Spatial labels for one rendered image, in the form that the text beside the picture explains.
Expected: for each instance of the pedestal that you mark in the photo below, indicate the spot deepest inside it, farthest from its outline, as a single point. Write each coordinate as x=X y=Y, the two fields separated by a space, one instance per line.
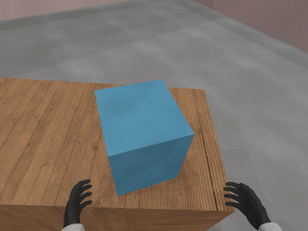
x=51 y=138

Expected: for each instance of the robot right hand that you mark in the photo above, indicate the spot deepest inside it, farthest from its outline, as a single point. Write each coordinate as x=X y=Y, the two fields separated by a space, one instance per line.
x=249 y=203

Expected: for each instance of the carton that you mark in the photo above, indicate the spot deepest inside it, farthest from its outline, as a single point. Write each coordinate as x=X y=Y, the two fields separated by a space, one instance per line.
x=146 y=135

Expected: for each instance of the robot left hand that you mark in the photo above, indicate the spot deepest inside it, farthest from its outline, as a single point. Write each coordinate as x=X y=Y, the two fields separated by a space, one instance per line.
x=73 y=207

